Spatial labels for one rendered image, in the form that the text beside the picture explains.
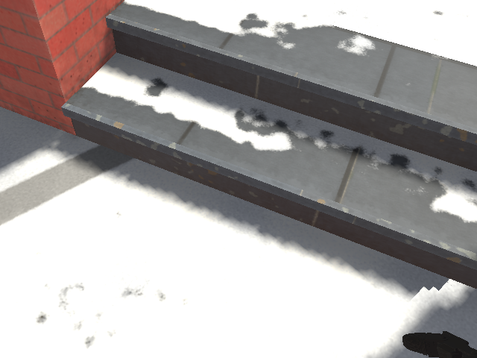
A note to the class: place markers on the robot right hand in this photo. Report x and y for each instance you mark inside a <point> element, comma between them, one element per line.
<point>445,345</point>

